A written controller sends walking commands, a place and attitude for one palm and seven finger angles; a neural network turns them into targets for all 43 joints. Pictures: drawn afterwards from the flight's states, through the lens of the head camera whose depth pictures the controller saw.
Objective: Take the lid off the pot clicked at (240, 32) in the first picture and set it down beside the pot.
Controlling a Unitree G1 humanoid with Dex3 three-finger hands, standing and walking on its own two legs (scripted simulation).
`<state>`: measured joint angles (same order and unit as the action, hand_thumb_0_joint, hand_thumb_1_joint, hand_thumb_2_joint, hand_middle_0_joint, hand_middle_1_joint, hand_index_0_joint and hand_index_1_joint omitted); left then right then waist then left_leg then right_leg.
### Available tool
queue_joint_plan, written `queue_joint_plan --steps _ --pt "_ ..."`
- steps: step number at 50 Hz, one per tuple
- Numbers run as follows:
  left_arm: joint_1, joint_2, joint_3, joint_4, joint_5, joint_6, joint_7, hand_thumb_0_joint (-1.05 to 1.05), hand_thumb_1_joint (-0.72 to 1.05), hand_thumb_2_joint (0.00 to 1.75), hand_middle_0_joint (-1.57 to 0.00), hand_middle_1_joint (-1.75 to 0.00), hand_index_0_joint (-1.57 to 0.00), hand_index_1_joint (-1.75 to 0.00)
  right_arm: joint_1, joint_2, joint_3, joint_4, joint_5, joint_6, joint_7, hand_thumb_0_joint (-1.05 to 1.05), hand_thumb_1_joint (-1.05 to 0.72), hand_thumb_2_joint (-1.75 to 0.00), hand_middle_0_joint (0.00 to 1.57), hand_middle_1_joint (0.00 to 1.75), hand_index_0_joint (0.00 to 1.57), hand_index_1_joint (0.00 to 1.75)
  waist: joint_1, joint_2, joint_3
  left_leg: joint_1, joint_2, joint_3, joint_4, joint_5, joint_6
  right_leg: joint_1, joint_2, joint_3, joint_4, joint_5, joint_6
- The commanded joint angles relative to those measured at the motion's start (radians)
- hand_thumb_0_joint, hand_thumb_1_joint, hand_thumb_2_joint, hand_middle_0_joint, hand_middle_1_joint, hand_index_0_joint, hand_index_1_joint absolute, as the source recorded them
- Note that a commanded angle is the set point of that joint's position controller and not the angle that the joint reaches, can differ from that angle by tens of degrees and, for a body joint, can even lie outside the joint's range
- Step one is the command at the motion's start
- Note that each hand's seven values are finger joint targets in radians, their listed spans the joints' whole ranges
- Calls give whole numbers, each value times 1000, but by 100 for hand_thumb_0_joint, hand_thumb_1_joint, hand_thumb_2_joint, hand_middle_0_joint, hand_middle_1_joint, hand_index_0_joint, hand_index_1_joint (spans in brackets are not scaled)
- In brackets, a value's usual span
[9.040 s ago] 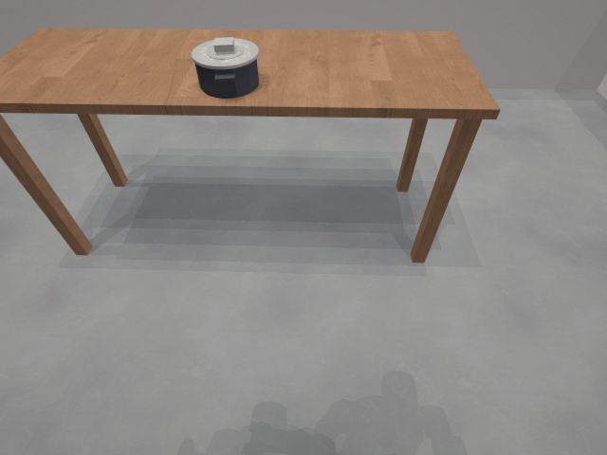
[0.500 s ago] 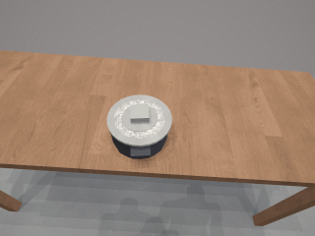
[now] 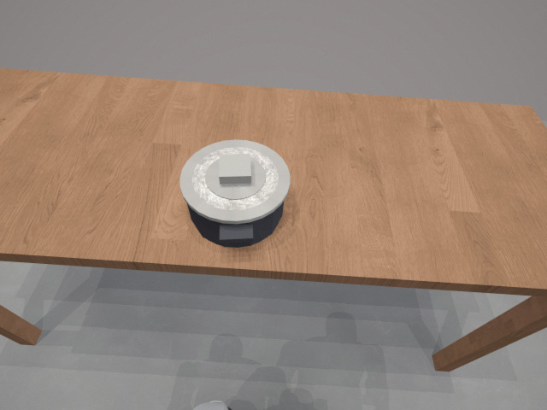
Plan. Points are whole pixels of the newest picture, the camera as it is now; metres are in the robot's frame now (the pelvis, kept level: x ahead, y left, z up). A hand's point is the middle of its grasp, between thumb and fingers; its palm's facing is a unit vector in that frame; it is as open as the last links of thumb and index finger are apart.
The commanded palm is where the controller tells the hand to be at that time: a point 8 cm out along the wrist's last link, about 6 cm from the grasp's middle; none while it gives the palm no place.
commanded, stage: come to a stop and stand still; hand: left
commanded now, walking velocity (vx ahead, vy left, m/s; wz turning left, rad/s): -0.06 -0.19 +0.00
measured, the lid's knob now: (235, 168) +0.46 +0.10 +0.08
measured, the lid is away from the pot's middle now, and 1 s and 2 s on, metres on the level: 0.00 0.00 0.00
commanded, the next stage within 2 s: look again from close up in 0.96 s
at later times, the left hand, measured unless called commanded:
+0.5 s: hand out of the picture +0.01 +0.16 -0.18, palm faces +0.01 -0.99 -0.11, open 7.4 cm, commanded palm none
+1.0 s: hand out of the picture +0.00 +0.20 -0.18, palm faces +0.03 -0.99 -0.13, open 7.4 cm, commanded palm none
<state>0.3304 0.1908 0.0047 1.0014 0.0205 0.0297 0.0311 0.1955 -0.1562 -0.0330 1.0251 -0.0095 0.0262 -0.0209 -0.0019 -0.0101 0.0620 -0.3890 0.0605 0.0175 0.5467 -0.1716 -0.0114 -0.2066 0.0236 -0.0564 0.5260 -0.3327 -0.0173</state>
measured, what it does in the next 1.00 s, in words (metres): shifts its weight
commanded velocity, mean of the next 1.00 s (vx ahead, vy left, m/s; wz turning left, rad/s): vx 0.01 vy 0.02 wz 0.00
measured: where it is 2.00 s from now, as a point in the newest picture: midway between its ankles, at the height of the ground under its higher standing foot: outside the picture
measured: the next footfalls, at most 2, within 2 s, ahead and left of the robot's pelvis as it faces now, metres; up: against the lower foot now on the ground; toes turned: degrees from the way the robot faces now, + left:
none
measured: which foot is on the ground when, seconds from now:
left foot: down 0.00-1.00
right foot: down 0.00-1.00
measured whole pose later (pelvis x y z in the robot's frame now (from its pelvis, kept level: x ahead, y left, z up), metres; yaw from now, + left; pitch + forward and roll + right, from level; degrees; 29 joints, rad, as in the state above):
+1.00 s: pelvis +0.03 +0.04 +0.01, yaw +1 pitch +0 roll -1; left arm 0.35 0.14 -0.02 1.07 0.01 -0.02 0.04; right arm 0.28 -0.13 0.00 1.10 0.00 -0.02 -0.03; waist 0.00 -0.05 0.05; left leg -0.30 -0.02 0.05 0.47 -0.18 0.05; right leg -0.09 -0.06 -0.04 0.41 -0.32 0.05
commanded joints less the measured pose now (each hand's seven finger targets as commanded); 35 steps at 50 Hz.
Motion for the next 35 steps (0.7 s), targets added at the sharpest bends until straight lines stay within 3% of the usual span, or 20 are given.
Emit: queue_joint_plan --steps 1,5,7,9,12,15,21,27,35 --pt "104 94 22 -37 4 -5 3 0 90 90 -20 -30 -20 -30 61 -124 -31 -52 -4 -1 -5 0 -90 -90 20 30 20 30 -7 13 -10 7 85 -111 -60 -213 54 -104 -111 127 -123 4 -32" --pt "65 104 12 -43 0 -20 4 0 90 90 -20 -30 -20 -30 89 -52 -11 -46 -4 0 1 0 -90 -90 20 30 20 30 -24 -110 5 79 -4 6 134 -184 12 -206 -200 230 -272 -166 -89" --pt "41 97 4 -38 -4 -34 5 0 90 90 -20 -30 -20 -30 108 -31 3 -29 -2 -11 3 0 -90 -90 20 30 20 30 -32 -73 21 123 4 -3 114 -104 12 -218 -191 208 -272 -96 -87" --pt "65 82 -2 -23 -10 -46 5 0 90 90 -20 -30 -20 -30 110 -37 12 -18 1 -22 2 0 -90 -90 20 30 20 30 -15 -1 51 106 22 -25 24 -50 18 -166 -153 170 -231 6 -51" --pt "106 66 -8 1 -9 -54 10 0 90 90 -20 -30 -20 -30 116 -45 21 -7 8 -30 -2 0 -90 -90 20 30 20 30 4 0 84 80 32 -32 -43 -18 21 -102 -133 150 -217 120 -7" --pt "121 63 -6 13 -12 -56 11 0 90 90 -20 -30 -20 -30 127 -40 28 6 13 -37 -5 0 -90 -90 20 30 20 30 13 65 85 86 37 -48 -72 43 28 -67 -124 131 -189 183 -6" --pt "128 29 -9 24 -13 -65 12 0 90 90 -20 -30 -20 -30 162 -57 23 19 13 -55 -8 0 -90 -90 20 30 20 30 11 19 -53 157 57 -85 -106 122 54 28 -118 92 -158 218 -18" --pt "126 17 -8 35 -11 -64 13 0 90 90 -20 -30 -20 -30 172 -52 23 37 14 -60 -9 0 -90 -90 20 30 20 30 9 36 -44 165 55 -97 -125 142 66 34 -123 78 -162 216 -14" --pt "127 13 -10 48 -10 -61 14 0 90 90 -20 -30 -20 -30 176 -55 22 48 14 -59 -10 0 -90 -90 20 30 20 30 6 11 -18 165 52 -110 -147 129 76 31 -130 65 -174 198 -8"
